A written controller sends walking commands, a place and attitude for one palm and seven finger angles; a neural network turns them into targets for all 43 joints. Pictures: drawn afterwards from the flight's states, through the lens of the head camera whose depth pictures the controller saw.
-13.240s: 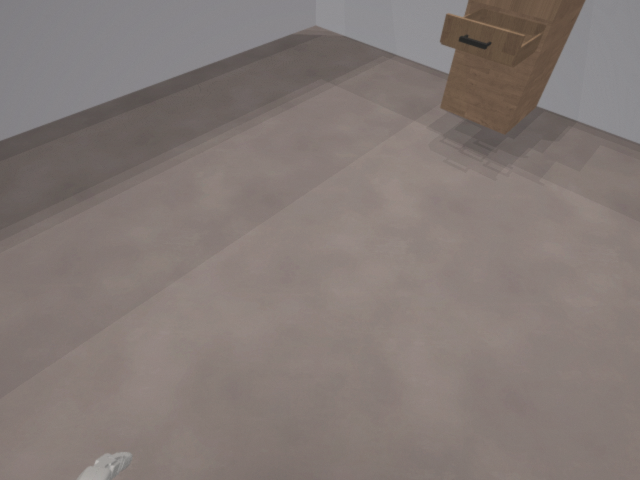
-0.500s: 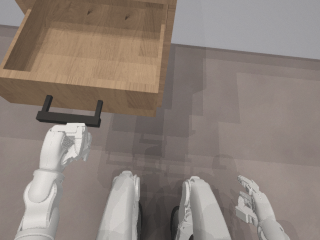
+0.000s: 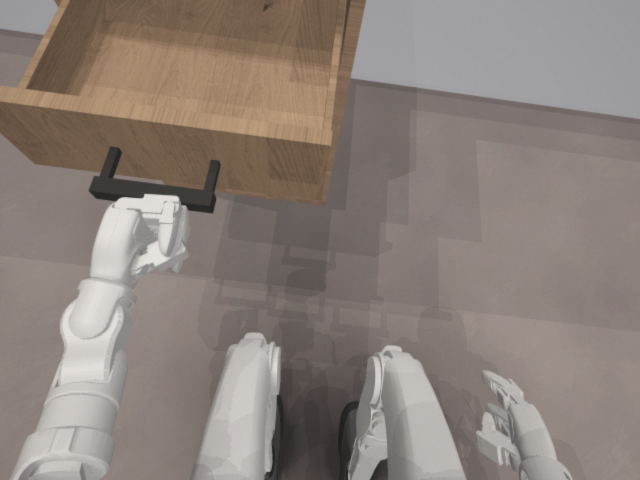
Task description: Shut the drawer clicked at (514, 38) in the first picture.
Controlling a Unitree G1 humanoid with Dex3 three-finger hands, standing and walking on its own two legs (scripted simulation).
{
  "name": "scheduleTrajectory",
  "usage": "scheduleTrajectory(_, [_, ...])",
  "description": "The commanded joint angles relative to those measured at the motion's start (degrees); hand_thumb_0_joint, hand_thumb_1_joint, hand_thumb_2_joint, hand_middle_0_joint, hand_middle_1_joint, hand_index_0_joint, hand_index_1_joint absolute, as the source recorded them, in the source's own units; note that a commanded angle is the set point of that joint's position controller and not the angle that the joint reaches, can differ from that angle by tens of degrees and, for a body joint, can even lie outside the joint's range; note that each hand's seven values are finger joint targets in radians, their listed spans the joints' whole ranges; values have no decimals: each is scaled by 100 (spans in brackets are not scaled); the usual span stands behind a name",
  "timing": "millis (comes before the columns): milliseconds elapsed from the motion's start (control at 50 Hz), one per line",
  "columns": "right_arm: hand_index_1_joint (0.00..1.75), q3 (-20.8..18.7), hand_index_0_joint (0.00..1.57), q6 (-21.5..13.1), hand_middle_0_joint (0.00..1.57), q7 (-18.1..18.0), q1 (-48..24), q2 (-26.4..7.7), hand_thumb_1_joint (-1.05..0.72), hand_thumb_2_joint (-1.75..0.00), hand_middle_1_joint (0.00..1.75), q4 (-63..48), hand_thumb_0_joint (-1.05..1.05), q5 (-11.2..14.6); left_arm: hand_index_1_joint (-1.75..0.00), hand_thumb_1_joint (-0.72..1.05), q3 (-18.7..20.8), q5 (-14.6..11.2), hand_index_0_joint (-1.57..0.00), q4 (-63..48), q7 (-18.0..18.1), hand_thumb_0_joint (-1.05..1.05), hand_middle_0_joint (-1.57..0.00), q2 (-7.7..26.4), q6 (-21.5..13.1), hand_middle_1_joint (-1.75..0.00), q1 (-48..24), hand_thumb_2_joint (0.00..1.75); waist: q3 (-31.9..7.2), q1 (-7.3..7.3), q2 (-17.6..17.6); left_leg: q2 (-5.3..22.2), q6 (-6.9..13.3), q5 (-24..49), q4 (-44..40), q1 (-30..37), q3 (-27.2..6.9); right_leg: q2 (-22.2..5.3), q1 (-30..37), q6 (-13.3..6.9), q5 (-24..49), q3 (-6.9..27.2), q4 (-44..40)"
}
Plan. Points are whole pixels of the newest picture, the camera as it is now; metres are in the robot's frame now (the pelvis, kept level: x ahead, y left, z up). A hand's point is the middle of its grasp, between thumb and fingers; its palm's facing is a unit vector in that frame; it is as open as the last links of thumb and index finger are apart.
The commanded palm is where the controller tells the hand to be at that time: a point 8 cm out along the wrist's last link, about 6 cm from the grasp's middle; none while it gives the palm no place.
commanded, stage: push the drawer shut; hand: left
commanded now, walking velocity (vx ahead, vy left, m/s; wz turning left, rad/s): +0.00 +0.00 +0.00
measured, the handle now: (159, 179) +0.44 +0.23 +0.01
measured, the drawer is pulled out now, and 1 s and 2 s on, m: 0.23 0.11 0.00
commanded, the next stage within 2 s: none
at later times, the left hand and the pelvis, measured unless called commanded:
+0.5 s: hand (199, 185) +0.44 +0.19 +0.00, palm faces -0.07 -0.99 -0.08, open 2.8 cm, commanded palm +0.45 +0.21 +0.01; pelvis +0.00 +0.01 +0.01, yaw -1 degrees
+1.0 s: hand (207, 149) +0.50 +0.19 +0.00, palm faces -0.05 -1.00 -0.08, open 2.8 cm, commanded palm +0.51 +0.21 +0.01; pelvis +0.00 +0.00 +0.00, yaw -1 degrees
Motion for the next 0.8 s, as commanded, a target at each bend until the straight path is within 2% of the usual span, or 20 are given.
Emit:
scheduleTrajectory(0, [30, -387, 20, -173, 20, -106, 464, -1013, -90, -90, 30, -499, 0, -25, -160, 90, 160, -41, -140, -1077, 200, 0, -140, 733, -218, -160, -2529, 90, -2987, -520, 687, -78, -171, -22, -1594, 2965, -792, 204, 739, 94, 325, 589, -1478])
scheduleTrajectory(80, [30, -359, 20, -149, 20, -101, 519, -1003, -90, -90, 30, -438, 0, -48, -160, 90, 150, 21, -140, -654, 300, 0, -140, 742, -222, -160, -2940, 90, -2854, -617, 628, -76, -171, -172, -1637, 2872, -810, 203, 693, 107, 260, 592, -1518])
scheduleTrajectory(140, [30, -340, 20, -120, 20, -100, 582, -1011, -90, -90, 30, -423, 0, -77, -160, 90, 372, 82, -140, -358, 354, 0, -140, 995, -297, -160, -3109, 90, -2870, -587, 668, -67, -178, -46, -1602, 2786, -779, 221, 730, 94, 302, 580, -1467])
scheduleTrajectory(180, [30, -348, 20, -92, 20, -76, 616, -1015, -90, -90, 30, -383, 0, -91, -160, 90, 247, 143, -140, -243, 369, 0, -140, 877, -356, -160, -3346, 90, -2929, -619, 864, -44, -220, 35, -1678, 3051, -883, 208, 533, 84, 385, 531, -1408])
scheduleTrajectory(200, [30, -354, 20, -83, 20, -65, 641, -1006, -90, -90, 30, -371, 0, -100, -160, 90, 181, 128, -140, -159, 371, 0, -140, 757, -361, -160, -3421, 90, -2906, -667, 806, -49, -214, 45, -1679, 3056, -885, 202, 536, 96, 417, 539, -1434])
scheduleTrajectory(220, [30, -350, 20, -64, 20, -64, 669, -1028, -90, -90, 30, -359, 0, -108, -160, 90, 334, 139, -140, -30, 392, 0, -140, 944, -375, -160, -3462, 90, -2899, -648, 727, -45, -212, 4, -1665, 2965, -862, 213, 614, 98, 389, 556, -1446])
scheduleTrajectory(260, [30, -334, 20, -19, 20, -53, 717, -1033, -90, -90, 30, -337, 0, -123, -160, 90, 357, 192, -140, 170, 411, 0, -140, 1004, -416, -160, -3672, 90, -2854, -693, 795, -39, -214, 91, -1673, 2987, -870, 219, 557, 93, 431, 540, -1434])
scheduleTrajectory(380, [30, -385, 20, 117, 20, 29, 877, -1054, -90, -90, 30, -283, 0, -175, -160, 90, 331, 272, -140, 280, 438, 0, -140, 923, -520, -160, -4017, 90, -3237, -712, 1035, 12, -283, 546, -1723, 3502, -1032, 196, 392, 82, 718, 489, -1311])
scheduleTrajectory(420, [30, -391, 20, 182, 20, 46, 929, -1058, -90, -90, 30, -289, 0, -179, -160, 90, 463, 281, -140, 383, 452, 0, -140, 1041, -520, -160, -3950, 90, -3303, -682, 858, 15, -276, 645, -1703, 3436, -990, 215, 569, 88, 762, 507, -1343])
scheduleTrajectory(440, [30, -385, 20, 200, 20, 55, 957, -1053, -90, -90, 30, -297, 0, -183, -160, 90, 424, 304, -140, 494, 449, 0, -140, 998, -515, -160, -3935, 90, -3281, -705, 918, 25, -274, 679, -1701, 3450, -1025, 221, 475, 82, 766, 497, -1316])
scheduleTrajectory(460, [30, -377, 20, 228, 20, 62, 961, -1046, -90, -90, 30, -267, 0, -186, -160, 90, 455, 285, -140, 535, 453, 0, -140, 1007, -516, -160, -4096, 90, -3255, -753, 798, 12, -246, 649, -1661, 3324, -972, 221, 573, 102, 753, 518, -1369])
scheduleTrajectory(500, [30, -353, 20, 282, 20, 56, 991, -1034, -90, -90, 30, -217, 0, -184, -160, 90, 545, 340, -140, 811, 437, 0, -140, 1186, -521, -160, -4276, 90, -3012, -792, 700, -6, -212, 494, -1603, 3000, -868, 241, 696, 108, 658, 547, -1429])
scheduleTrajectory(540, [30, -343, 20, 296, 20, 56, 1027, -1008, -90, -90, 30, -222, 0, -203, -160, 90, 624, 347, -140, 823, 439, 0, -140, 1272, -584, -160, -4507, 90, -3121, -815, 703, -26, -175, 644, -1494, 2919, -794, 255, 784, 112, 701, 582, -1414])
scheduleTrajectory(580, [30, -356, 20, 340, 20, 68, 1066, -1016, -90, -90, 30, -213, 0, -224, -160, 90, 694, 377, -140, 863, 422, 0, -140, 1338, -634, -160, -4557, 90, -3345, -769, 906, -14, -212, 858, -1493, 3137, -823, 257, 732, 94, 807, 565, -1359])
scheduleTrajectory(660, [30, -347, 20, 405, 20, 76, 1139, -1007, -90, -90, 30, -156, 0, -241, -160, 90, 707, 357, -140, 1116, 373, 0, -140, 1347, -670, -160, -4824, 90, -3241, -878, 775, -10, -172, 930, -1395, 3011, -762, 283, 789, 115, 850, 585, -1423])
scheduleTrajectory(680, [30, -343, 20, 426, 20, 81, 1140, -1003, -90, -90, 30, -165, 0, -245, -160, 90, 771, 367, -140, 1087, 358, 0, -140, 1456, -685, -160, -4877, 90, -3307, -837, 906, -19, -174, 969, -1373, 3002, -723, 282, 843, 109, 861, 617, -1431])
scheduleTrajectory(700, [30, -344, 20, 443, 20, 84, 1149, -994, -90, -90, 30, -159, 0, -242, -160, 90, 761, 362, -140, 1189, 332, 0, -140, 1426, -673, -160, -4932, 90, -3364, -867, 814, -33, -153, 947, -1329, 2910, -685, 288, 915, 115, 845, 639, -1453])
scheduleTrajectory(720, [30, -330, 20, 468, 20, 78, 1154, -1000, -90, -90, 30, -147, 0, -245, -160, 90, 849, 380, -140, 1264, 325, 0, -140, 1581, -681, -160, -5028, 90, -3310, -860, 858, -29, -152, 943, -1307, 2849, -671, 295, 923, 109, 839, 648, -1448])
scheduleTrajectory(760, [30, -319, 20, 496, 20, 88, 1188, -1001, -90, -90, 30, -136, 0, -260, -160, 90, 795, 405, -140, 1357, 291, 0, -140, 1539, -688, -160, -5204, 90, -3285, -892, 1007, -23, -167, 987, -1340, 2987, -729, 300, 782, 101, 857, 597, -1402])
scheduleTrajectory(780, [30, -322, 20, 520, 20, 88, 1193, -1000, -90, -90, 30, -112, 0, -259, -160, 90, 810, 404, -140, 1454, 286, 0, -140, 1544, -683, -160, -5266, 90, -3272, -930, 937, -18, -153, 945, -1314, 2949, -720, 302, 778, 111, 842, 608, -1419])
